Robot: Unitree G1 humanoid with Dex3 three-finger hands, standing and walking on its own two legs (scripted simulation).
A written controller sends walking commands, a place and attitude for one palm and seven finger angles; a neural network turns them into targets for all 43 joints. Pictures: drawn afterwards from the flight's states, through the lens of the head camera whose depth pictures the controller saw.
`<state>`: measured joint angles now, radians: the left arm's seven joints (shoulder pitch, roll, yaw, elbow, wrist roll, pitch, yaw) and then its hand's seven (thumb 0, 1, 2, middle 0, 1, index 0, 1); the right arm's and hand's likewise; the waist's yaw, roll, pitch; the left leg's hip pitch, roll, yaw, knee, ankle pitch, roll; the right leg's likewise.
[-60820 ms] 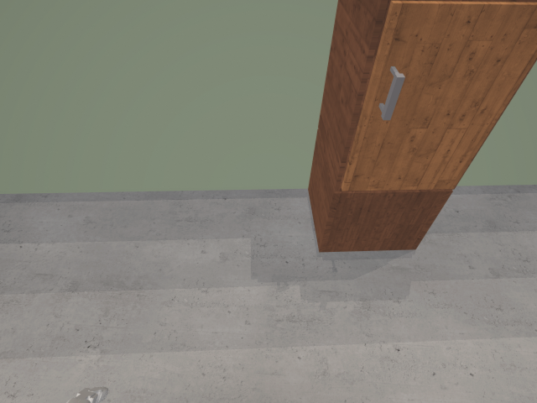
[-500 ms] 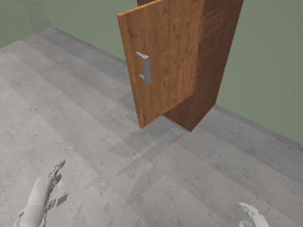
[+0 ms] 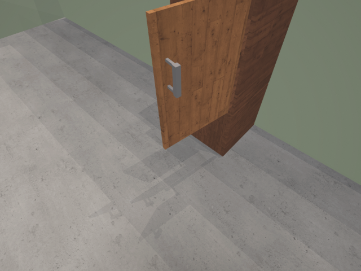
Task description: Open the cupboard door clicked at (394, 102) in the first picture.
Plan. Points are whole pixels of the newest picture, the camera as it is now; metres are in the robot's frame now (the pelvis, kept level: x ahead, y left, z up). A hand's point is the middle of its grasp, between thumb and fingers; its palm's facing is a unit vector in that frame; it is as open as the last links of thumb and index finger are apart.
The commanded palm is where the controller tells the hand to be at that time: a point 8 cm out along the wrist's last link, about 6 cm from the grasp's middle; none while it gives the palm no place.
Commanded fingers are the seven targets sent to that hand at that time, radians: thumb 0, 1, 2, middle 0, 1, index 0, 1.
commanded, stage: let the arm hang, fingers relaxed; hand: left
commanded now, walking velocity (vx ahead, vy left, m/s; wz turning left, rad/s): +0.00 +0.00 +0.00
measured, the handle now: (173, 78) +0.67 +0.07 +0.05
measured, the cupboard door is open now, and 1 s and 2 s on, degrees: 80 80 80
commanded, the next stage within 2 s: look to check the result in 0.46 s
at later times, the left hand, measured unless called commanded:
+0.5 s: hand out of the picture +0.12 +0.23 -0.15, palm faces -0.02 -0.95 -0.32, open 7.4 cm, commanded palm none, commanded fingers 0.00 0.90 0.90 -0.20 -0.30 -0.20 -0.30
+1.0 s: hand out of the picture +0.13 +0.24 -0.14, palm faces -0.02 -0.94 -0.35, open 7.4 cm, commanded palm none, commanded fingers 0.00 0.90 0.90 -0.20 -0.30 -0.20 -0.30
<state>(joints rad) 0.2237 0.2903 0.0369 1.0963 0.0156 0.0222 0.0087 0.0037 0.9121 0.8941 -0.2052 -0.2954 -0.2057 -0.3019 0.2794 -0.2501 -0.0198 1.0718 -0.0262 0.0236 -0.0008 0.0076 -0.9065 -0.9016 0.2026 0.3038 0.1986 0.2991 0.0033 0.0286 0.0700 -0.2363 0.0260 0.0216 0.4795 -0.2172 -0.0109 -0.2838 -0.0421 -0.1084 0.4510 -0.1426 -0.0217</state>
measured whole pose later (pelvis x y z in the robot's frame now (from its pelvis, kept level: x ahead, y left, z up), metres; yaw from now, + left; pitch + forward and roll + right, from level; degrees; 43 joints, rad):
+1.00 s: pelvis +0.05 -0.01 +0.01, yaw +0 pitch -1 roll +0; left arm 0.08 0.32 0.02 1.14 0.01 -0.02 0.01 0.00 0.90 0.89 -0.20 -0.30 -0.21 -0.30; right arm 0.11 -0.33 0.00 1.12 -0.02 0.00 0.00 0.01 -0.91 -0.90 0.20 0.30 0.20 0.30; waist 0.00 0.03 0.07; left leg -0.08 0.04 0.03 0.29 -0.20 -0.03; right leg -0.15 -0.02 -0.11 0.32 -0.15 -0.02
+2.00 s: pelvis +0.06 +0.01 +0.01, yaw -1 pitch -1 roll +0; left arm 0.10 0.33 0.01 1.14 0.01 -0.02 0.00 0.00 0.90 0.89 -0.20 -0.30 -0.21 -0.30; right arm 0.12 -0.32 0.00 1.13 -0.02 -0.01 0.00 0.01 -0.91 -0.90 0.20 0.30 0.20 0.30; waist 0.00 0.01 0.06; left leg -0.06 0.02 0.04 0.27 -0.20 -0.01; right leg -0.13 -0.03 -0.09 0.29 -0.14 0.00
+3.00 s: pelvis +0.05 -0.01 -0.01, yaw -10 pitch -1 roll +2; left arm 0.16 0.25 0.05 1.02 0.02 0.08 -0.01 0.00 0.90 0.89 -0.20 -0.30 -0.20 -0.30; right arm 0.18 -0.23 -0.03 1.02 -0.03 0.02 -0.03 0.00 -0.90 -0.90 0.20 0.30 0.20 0.30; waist 0.01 -0.02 0.12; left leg -0.14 0.07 0.19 0.51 -0.34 -0.02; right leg -0.37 0.00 0.01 0.77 -0.40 -0.01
